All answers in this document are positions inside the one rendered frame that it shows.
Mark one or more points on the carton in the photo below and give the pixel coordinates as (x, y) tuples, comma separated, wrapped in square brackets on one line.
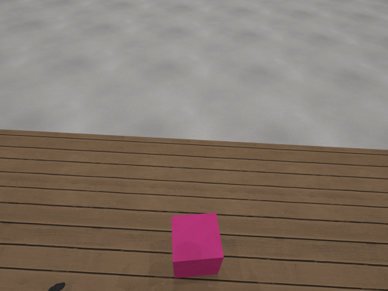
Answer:
[(196, 245)]

